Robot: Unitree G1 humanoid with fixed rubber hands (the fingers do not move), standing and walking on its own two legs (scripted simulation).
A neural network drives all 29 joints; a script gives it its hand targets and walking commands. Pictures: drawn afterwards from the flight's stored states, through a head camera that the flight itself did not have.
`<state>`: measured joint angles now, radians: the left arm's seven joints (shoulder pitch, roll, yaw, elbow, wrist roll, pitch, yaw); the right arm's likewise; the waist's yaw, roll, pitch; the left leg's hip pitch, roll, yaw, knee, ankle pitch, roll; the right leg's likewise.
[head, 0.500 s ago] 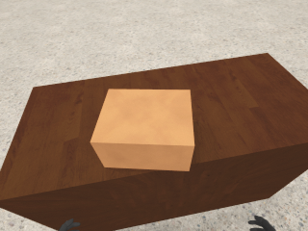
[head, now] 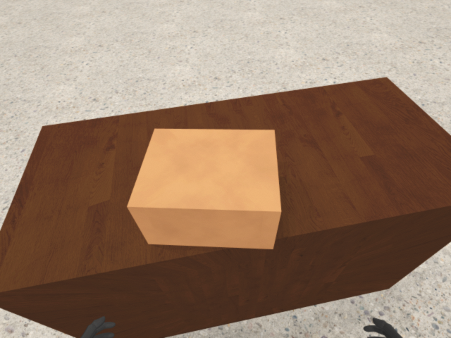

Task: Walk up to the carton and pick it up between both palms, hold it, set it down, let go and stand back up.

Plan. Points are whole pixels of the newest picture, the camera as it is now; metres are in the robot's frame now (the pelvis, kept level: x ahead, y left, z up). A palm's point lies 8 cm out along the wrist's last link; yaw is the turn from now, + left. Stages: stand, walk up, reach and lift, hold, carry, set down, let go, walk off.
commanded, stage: walk up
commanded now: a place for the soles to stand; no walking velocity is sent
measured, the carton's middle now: (211, 186) +0.41 +0.03 +0.01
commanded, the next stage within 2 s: reach and lift in 1.06 s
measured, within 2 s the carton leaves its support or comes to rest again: neither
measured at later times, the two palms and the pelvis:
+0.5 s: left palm out of the picture +0.12 +0.27 -0.07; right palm out of the picture +0.09 -0.28 -0.09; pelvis +0.00 +0.00 +0.00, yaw +0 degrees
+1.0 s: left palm out of the picture +0.15 +0.24 -0.07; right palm out of the picture +0.07 -0.29 -0.08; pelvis +0.00 -0.01 +0.01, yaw -2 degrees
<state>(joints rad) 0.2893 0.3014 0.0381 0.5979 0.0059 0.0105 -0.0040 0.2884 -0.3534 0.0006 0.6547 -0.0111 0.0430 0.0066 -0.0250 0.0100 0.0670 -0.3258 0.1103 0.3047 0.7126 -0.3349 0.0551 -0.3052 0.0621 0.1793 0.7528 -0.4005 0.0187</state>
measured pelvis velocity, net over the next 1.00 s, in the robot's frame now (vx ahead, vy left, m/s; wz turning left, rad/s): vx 0.00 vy -0.01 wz -0.04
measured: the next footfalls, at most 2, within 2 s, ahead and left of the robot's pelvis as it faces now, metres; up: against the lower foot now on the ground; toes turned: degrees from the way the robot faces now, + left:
none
